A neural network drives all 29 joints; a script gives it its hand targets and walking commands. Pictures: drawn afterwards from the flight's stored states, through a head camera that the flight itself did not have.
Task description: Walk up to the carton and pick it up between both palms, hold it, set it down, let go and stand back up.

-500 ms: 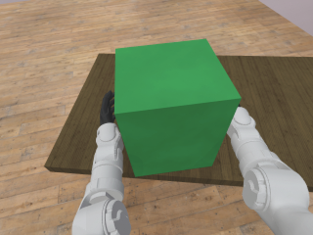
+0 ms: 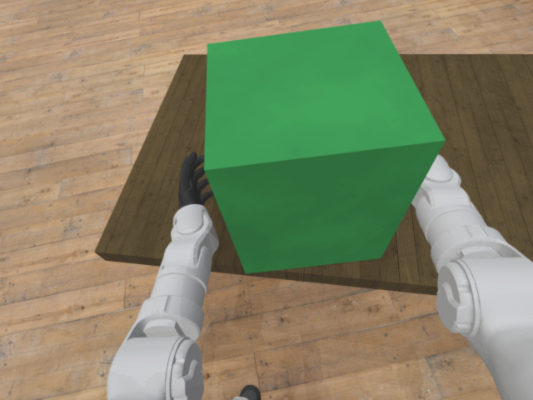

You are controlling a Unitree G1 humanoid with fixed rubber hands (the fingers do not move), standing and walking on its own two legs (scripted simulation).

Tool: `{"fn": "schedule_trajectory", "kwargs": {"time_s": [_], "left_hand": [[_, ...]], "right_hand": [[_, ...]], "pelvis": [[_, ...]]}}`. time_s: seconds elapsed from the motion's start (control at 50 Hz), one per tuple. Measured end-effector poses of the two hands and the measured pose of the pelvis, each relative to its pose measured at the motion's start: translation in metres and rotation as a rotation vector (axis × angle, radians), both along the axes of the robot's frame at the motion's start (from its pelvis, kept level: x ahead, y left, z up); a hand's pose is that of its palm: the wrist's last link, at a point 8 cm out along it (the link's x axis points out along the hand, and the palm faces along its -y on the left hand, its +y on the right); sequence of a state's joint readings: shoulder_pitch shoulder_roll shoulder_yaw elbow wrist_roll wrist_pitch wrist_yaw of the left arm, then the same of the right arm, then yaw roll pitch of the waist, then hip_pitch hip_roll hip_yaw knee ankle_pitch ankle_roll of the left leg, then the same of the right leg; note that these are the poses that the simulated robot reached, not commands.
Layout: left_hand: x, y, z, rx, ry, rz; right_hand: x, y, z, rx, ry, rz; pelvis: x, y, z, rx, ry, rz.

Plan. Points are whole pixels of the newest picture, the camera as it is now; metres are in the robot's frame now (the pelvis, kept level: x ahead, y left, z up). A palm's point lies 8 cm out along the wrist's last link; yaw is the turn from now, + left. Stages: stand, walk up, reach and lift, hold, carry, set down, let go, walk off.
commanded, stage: set down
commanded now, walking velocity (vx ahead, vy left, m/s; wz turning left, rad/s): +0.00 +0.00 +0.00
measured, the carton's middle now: (304, 163) +0.45 +0.04 +0.07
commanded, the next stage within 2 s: none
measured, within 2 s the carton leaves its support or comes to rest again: neither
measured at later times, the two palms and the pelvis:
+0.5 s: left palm (182, 228) +0.33 +0.20 +0.05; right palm (447, 202) +0.42 -0.17 +0.05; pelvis -0.04 +0.01 +0.00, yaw +0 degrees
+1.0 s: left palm (177, 256) +0.29 +0.20 +0.05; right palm (470, 240) +0.36 -0.20 +0.04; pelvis -0.05 +0.01 +0.00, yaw +0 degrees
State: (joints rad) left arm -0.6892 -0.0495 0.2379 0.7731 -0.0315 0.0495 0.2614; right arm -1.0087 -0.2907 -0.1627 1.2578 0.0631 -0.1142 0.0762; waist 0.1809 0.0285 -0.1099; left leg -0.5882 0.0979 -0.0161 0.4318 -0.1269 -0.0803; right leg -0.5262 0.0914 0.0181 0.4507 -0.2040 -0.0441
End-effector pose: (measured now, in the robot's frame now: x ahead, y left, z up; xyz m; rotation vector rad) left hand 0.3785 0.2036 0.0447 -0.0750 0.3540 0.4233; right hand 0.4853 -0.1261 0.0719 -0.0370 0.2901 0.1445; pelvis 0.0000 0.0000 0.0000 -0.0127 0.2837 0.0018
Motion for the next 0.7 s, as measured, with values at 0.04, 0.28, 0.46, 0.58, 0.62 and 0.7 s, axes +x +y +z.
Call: {"fn": "schedule_trajectory", "kwargs": {"time_s": [0.04, 0.28, 0.46, 0.58, 0.62, 0.7], "left_hand": [[-0.001, 0.003, 0.0, 0.006, 0.0, -0.004], [-0.018, 0.003, 0.003, 0.013, 0.017, -0.047], [-0.043, 0.001, 0.007, 0.009, 0.016, -0.054], [-0.057, 0.0, 0.007, 0.0, 0.018, -0.052], [-0.061, 0.0, 0.006, -0.002, 0.02, -0.051], [-0.068, 0.001, 0.006, -0.005, 0.027, -0.048]], "right_hand": [[-0.002, -0.001, -0.001, 0.004, 0.002, -0.007], [-0.024, -0.018, -0.003, -0.004, 0.019, -0.024], [-0.061, -0.042, -0.016, -0.034, 0.046, -0.032], [-0.084, -0.049, -0.024, -0.048, 0.07, -0.028], [-0.09, -0.051, -0.025, -0.054, 0.068, -0.023], [-0.099, -0.054, -0.025, -0.065, 0.072, -0.017]], "pelvis": [[-0.002, 0.002, -0.001, -0.003, 0.006, -0.001], [-0.017, 0.01, -0.001, -0.01, -0.011, -0.001], [-0.034, 0.012, -0.002, -0.013, -0.034, -0.003], [-0.042, 0.013, -0.003, -0.015, -0.046, -0.003], [-0.044, 0.014, -0.003, -0.016, -0.049, -0.003], [-0.047, 0.015, -0.003, -0.017, -0.053, -0.003]]}}
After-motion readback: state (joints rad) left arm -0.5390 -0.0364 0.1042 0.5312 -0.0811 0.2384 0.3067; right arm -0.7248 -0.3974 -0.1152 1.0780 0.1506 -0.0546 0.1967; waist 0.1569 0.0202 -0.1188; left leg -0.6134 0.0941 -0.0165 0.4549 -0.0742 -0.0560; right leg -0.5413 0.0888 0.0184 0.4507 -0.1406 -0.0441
